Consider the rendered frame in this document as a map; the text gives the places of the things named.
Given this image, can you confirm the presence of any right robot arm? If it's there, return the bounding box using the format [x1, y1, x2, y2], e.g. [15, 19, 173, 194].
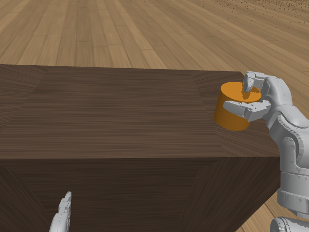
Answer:
[266, 104, 309, 232]

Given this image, can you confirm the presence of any can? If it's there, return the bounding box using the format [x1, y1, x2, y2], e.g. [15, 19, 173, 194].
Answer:
[213, 82, 261, 131]

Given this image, can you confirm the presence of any right robot hand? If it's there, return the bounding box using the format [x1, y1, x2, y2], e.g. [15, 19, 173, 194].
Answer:
[223, 71, 293, 122]

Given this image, can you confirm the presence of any left robot hand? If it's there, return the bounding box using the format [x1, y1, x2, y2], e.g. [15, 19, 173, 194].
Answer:
[49, 191, 71, 232]

